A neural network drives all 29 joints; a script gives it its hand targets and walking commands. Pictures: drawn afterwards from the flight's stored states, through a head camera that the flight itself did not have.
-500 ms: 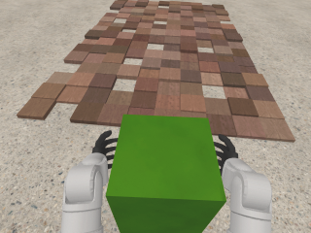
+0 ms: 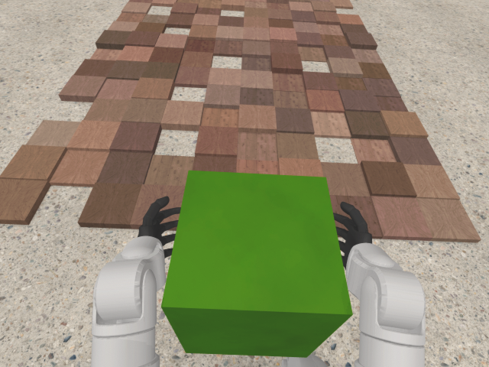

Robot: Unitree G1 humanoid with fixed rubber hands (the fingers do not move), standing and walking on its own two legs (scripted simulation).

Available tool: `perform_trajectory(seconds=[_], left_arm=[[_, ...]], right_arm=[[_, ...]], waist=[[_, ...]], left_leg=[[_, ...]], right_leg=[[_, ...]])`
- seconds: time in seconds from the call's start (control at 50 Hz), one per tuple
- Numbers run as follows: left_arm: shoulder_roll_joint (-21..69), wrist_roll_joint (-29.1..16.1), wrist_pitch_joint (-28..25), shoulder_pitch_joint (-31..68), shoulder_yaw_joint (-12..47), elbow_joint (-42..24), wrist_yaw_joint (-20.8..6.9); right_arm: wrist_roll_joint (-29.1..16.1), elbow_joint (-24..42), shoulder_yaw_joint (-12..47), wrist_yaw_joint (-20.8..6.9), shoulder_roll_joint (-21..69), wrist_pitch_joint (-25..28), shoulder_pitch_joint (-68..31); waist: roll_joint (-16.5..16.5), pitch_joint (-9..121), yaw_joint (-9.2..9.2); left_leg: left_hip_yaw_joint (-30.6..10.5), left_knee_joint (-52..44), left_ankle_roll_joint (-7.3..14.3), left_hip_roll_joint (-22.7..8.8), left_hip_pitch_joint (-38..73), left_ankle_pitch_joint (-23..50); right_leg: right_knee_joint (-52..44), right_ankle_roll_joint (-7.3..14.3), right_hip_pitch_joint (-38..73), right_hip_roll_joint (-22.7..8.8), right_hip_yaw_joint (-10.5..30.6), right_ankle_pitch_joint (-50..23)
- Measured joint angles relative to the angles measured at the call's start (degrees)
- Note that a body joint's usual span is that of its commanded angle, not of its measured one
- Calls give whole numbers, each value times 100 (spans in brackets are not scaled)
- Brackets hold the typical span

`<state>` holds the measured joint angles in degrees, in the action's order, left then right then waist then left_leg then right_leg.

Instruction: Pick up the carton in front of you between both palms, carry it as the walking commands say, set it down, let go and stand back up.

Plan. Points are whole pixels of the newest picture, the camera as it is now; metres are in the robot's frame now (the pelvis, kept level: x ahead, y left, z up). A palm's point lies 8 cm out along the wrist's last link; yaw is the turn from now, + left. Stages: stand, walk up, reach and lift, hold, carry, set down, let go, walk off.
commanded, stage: carry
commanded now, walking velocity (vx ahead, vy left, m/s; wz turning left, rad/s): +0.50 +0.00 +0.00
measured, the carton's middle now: (251, 270) +0.27 -0.01 +0.01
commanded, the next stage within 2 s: none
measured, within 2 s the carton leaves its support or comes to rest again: neither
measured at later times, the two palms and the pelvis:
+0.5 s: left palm (181, 62) +0.65 +0.14 +0.15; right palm (321, 64) +0.68 -0.16 +0.14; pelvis +0.33 -0.04 +0.00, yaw +3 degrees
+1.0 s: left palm (189, 1) +1.07 +0.17 +0.12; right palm (287, 5) +1.06 -0.13 +0.12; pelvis +0.66 +0.02 -0.01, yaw +2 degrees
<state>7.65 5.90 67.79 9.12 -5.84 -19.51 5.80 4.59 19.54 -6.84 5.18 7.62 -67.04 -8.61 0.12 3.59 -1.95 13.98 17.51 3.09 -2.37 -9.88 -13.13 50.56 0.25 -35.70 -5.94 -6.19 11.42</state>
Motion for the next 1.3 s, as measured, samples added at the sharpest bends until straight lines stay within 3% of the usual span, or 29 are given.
perform_trajectory(seconds=[0.12,0.18,0.2,0.24,0.3,0.34,0.4,0.48,0.56,0.64,0.68,0.7,0.76,0.8,0.86,0.98,1.04,1.08,1.1,1.12,1.18,1.22,1.26,1.3], left_arm=[[-8,1,94,-73,5,-441,-2],[8,-31,259,88,-59,-700,-1],[24,-43,296,196,-84,-723,0],[76,-47,332,489,-129,-572,19],[124,-60,507,790,-248,-491,86],[87,-81,602,936,-332,-531,121],[-54,-153,675,1305,-465,-445,121],[-361,-263,717,2046,-537,185,135],[-615,-296,790,2757,-542,1034,139],[-809,-289,900,3374,-545,1798,146],[-958,-321,945,3670,-588,2132,146],[-1046,-357,923,3811,-619,2305,146],[-1154,-402,918,4044,-765,2660,149],[-1107,-340,950,4153,-847,2688,159],[-956,-228,926,4265,-983,2449,206],[-666,-124,731,4092,-1147,1553,214],[-574,-125,687,3915,-1127,1210,212],[-559,-128,678,3861,-1081,1167,210],[-552,-123,658,3862,-1043,1233,209],[-520,-104,594,3857,-996,1329,209],[-486,-12,517,3897,-848,1672,211],[-499,-65,559,3788,-792,1700,229],[-538,-161,607,3724,-810,1599,252],[-581,-249,582,3726,-855,1526,266]], right_arm=[[-24,291,88,-5,4,-79,-51],[9,577,71,-3,25,-266,-209],[19,656,30,-1,19,-335,-300],[12,685,-103,5,-48,-466,-507],[-17,609,-243,10,-99,-685,-832],[-4,556,-297,32,-52,-774,-1071],[44,423,-340,58,-59,-823,-1484],[82,-82,-380,129,-283,-886,-2150],[34,-807,-477,141,-574,-1011,-2787],[-76,-1586,-598,149,-817,-1094,-3381],[-102,-2054,-633,155,-886,-1064,-3749],[-97,-2254,-647,164,-885,-995,-3891],[-100,-2636,-704,219,-842,-916,-4107],[-143,-2586,-775,249,-829,-927,-4103],[-182,-2276,-941,315,-762,-872,-4088],[-155,-1453,-1183,322,-487,-624,-3936],[-177,-1142,-1180,321,-419,-591,-3798],[-191,-1074,-1166,320,-436,-618,-3750],[-202,-1086,-1163,318,-480,-641,-3735],[-223,-1131,-1153,303,-574,-662,-3742],[-276,-1365,-1187,252,-760,-713,-3750],[-226,-1359,-1218,244,-708,-788,-3674],[-135,-1276,-1227,238,-618,-850,-3688],[-46,-1230,-1226,226,-560,-845,-3770]], waist=[[-26,127,69],[31,135,117],[107,128,154],[240,44,272],[151,-155,355],[121,-247,378],[79,-299,430],[58,-225,470],[77,-139,441],[28,-128,374],[-28,-177,264],[-145,-251,172],[-170,-547,-11],[-120,-747,-64],[-67,-1010,-85],[-67,-1114,-128],[-60,-1016,-121],[-55,-922,-61],[-40,-896,-1],[115,-930,110],[185,-1047,426],[68,-1094,553],[-90,-1095,678],[-127,-1073,810]], left_leg=[[-54,-286,-280,23,1034,-617],[-147,144,-477,-72,1403,-1245],[-204,631,-508,-191,1369,-1552],[-562,2494,-438,-391,653,-1540],[-1073,4845,-219,-189,-762,-1174],[-1109,5157,-136,-207,-1474,-777],[-1084,4737,-136,-270,-2222,-381],[-1007,3663,-189,-325,-2765,93],[-823,2475,-136,-270,-2819,633],[-555,1598,58,-65,-2441,908],[-397,1313,190,87,-2052,752],[-343,1620,290,150,-2096,564],[-343,1876,319,178,-1956,164],[-382,1648,294,185,-1724,107],[-433,1294,298,188,-1354,2],[-565,1049,191,221,-647,-554],[-639,897,84,217,-131,-907],[-670,938,23,187,194,-1149],[-691,1212,-14,150,270,-1265],[-726,1760,-38,-3,194,-1305],[-1375,4883,-108,257,-879,-1131],[-1497,5987,-49,446,-1512,-1149],[-1386,5938,-24,447,-2021,-1020],[-1362,5340,-50,354,-2430,-982]], right_leg=[[-1752,82,135,86,-374,-789],[-2216,191,564,236,-656,-757],[-2211,338,709,310,-743,-762],[-1679,551,704,343,-860,-354],[-1842,500,1059,307,-885,-70],[-2183,482,1380,339,-878,-45],[-2606,454,1824,371,-812,24],[-2932,363,2349,403,-719,255],[-3040,202,2885,430,-657,660],[-2761,-33,3368,391,-580,1326],[-1844,-84,3304,257,-494,1840],[-993,-36,3015,142,-315,1855],[1548,137,1779,363,402,1600],[2318,234,1008,435,503,1321],[2379,272,79,390,487,1036],[1857,294,-1159,282,366,885],[653,278,-1152,348,175,449],[-549,329,-781,500,-78,41],[-1028,418,-503,596,-174,-504],[-1008,493,-359,700,-253,-786],[-748,564,-179,760,-261,-933],[-1013,652,223,776,-138,-582],[-1557,494,733,741,-2,71],[-1918,345,1060,721,29,116]])
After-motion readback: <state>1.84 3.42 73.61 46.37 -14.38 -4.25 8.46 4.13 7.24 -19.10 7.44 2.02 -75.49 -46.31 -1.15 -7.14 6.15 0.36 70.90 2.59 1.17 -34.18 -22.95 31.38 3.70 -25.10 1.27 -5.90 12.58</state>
